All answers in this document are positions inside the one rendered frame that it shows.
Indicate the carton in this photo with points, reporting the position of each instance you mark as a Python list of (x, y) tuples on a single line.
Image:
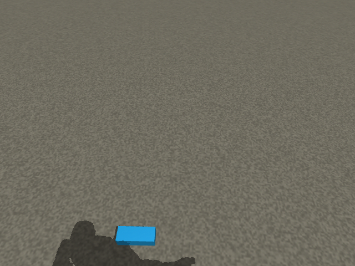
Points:
[(133, 235)]

